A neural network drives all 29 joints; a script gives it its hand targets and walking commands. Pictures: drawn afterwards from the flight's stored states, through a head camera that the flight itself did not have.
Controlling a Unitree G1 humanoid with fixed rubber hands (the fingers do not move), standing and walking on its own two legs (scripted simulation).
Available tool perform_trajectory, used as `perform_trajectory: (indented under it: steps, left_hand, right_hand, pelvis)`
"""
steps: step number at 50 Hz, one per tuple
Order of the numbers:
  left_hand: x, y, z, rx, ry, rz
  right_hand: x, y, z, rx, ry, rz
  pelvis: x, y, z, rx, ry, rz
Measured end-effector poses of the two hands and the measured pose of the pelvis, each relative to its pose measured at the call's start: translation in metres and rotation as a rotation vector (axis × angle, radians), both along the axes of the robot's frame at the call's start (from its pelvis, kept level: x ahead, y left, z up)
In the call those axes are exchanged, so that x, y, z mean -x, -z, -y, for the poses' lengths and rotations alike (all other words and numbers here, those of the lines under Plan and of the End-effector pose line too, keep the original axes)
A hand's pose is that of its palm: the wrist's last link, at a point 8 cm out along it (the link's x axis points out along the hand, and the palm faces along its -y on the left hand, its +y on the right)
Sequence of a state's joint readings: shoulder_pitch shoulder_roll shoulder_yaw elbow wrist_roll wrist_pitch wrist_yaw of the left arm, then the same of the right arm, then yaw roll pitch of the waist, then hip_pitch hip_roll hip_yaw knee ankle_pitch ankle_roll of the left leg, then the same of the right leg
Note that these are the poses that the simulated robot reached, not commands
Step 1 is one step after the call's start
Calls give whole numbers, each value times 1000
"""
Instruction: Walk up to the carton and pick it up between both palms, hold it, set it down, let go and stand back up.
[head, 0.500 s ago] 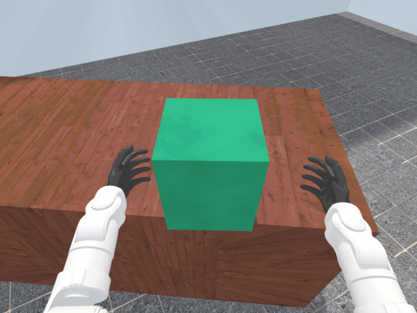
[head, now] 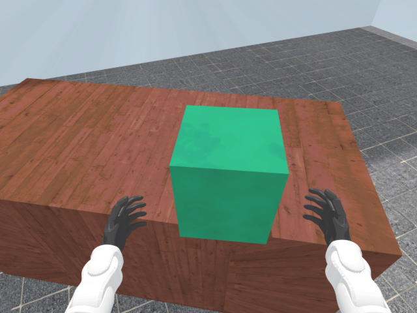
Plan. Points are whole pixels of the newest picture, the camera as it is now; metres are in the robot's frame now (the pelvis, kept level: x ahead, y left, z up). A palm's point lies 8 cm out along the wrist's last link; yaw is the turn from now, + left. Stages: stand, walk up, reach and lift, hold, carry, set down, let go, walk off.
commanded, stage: set down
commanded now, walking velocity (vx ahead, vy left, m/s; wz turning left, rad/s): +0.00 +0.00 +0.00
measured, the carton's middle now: (226, 175) +0.43 -0.03 +0.03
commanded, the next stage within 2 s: let go in 1.56 s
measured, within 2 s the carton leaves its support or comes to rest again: neither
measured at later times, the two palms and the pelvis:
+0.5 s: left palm (108, 290) +0.20 +0.21 -0.04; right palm (334, 283) +0.20 -0.21 -0.02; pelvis +0.00 +0.00 +0.00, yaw -1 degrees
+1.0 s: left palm (113, 312) +0.18 +0.21 -0.08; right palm (332, 307) +0.17 -0.22 -0.07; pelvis +0.03 +0.00 +0.00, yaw -2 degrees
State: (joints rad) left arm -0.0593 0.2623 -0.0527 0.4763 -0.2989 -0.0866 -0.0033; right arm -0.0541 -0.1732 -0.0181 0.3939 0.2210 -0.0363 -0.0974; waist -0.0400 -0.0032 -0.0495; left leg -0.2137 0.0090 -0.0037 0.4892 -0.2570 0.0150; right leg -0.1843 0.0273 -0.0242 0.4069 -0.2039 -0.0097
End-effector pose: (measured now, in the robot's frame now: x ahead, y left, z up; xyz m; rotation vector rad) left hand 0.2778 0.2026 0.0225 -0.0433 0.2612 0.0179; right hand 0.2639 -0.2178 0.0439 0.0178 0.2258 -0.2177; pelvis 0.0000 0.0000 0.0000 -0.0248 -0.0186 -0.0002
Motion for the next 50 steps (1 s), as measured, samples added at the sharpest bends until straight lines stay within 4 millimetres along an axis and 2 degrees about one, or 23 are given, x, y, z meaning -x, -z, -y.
perform_trajectory:
  steps: [3,6,11,16,20,24,29,35,42,50]
  left_hand:
    - [0,1,6,-11,25,4]
    - [6,14,11,-35,40,-56]
    - [31,39,13,-58,29,-166]
    - [56,52,7,-82,2,-219]
    - [70,58,-3,-91,-25,-239]
    - [74,62,-11,-99,-39,-240]
    - [70,61,-14,-96,-47,-235]
    - [64,62,-10,-98,-34,-273]
    - [75,76,-4,-123,-14,-380]
    - [102,99,-5,-171,-14,-525]
  right_hand:
    - [13,10,5,-5,32,-36]
    - [28,29,7,-26,57,-106]
    - [57,58,0,-65,66,-190]
    - [74,67,-6,-62,48,-205]
    - [76,65,-8,-47,23,-191]
    - [70,62,-7,-22,11,-186]
    - [58,65,-7,-3,-6,-199]
    - [54,79,-10,0,-24,-261]
    - [70,100,-14,30,-72,-355]
    - [93,116,-1,61,-86,-434]
  pelvis:
    - [-6,-1,2,-4,4,44]
    - [-9,-1,3,-8,9,85]
    - [-9,-2,4,-10,10,105]
    - [-5,-3,3,-10,9,75]
    - [-1,-2,3,-11,12,46]
    - [0,-1,3,-15,17,22]
    - [-5,0,1,-12,17,19]
    - [-16,-1,-3,-8,22,50]
    - [-30,-3,-3,-8,28,80]
    - [-32,-3,1,-12,32,76]
